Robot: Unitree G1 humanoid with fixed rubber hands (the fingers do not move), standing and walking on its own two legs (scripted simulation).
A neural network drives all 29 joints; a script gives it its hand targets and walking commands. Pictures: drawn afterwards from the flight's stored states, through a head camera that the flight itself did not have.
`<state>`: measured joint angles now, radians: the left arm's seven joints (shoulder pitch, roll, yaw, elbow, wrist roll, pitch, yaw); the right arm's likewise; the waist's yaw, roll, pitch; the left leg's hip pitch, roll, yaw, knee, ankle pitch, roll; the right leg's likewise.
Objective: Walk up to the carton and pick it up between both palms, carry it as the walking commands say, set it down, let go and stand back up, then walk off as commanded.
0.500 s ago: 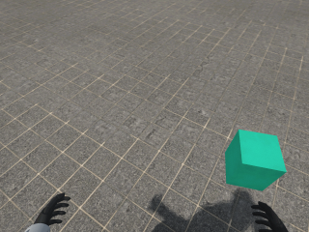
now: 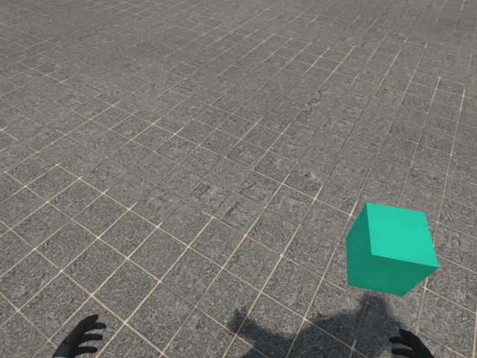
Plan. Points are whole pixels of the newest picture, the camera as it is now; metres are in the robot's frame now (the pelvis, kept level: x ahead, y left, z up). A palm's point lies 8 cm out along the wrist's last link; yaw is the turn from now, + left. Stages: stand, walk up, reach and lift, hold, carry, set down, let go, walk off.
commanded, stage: stand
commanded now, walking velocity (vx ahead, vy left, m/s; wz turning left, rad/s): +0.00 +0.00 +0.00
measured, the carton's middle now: (384, 250) +0.65 -0.59 -0.62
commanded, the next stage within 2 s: walk up in 0.62 s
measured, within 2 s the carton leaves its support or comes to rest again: neither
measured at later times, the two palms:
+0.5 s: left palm out of the picture +0.10 +0.31 -0.09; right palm out of the picture +0.10 -0.31 -0.09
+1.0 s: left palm out of the picture +0.10 +0.28 -0.11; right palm out of the picture +0.07 -0.30 -0.11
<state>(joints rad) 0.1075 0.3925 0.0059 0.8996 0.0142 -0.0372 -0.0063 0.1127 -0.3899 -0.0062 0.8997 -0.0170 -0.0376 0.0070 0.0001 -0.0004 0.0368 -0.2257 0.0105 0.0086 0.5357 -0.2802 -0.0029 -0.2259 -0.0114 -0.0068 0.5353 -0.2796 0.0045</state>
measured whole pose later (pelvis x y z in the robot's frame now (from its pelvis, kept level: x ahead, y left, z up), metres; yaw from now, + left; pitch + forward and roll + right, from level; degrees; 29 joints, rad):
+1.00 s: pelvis -0.01 -0.01 +0.00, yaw -7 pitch -1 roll +0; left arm 0.11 0.33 0.05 0.99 0.02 0.07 -0.02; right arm 0.10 -0.33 -0.06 0.94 -0.02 0.04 -0.04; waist 0.02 0.01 0.09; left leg -0.21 0.08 0.13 0.52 -0.27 -0.02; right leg -0.41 -0.01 -0.02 0.92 -0.45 0.04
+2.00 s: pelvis +0.19 -0.21 -0.02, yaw -33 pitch +0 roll +0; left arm 0.09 0.26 0.05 0.87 0.01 -0.01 -0.04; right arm 0.33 -0.28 -0.06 0.93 -0.02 -0.02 -0.01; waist -0.07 0.02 0.15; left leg -0.28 0.17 0.03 1.11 -0.51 -0.04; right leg -0.48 -0.01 -0.06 0.66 -0.18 -0.04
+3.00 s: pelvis +0.21 -0.31 +0.01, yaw -42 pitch -1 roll +1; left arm 0.19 0.17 0.01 0.97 0.03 0.00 0.03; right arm 0.27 -0.22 -0.04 0.96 -0.01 0.05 -0.01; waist 0.00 0.05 0.04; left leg -0.27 0.04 0.03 0.64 -0.40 -0.02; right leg -0.16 -0.02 -0.04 0.41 -0.23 -0.01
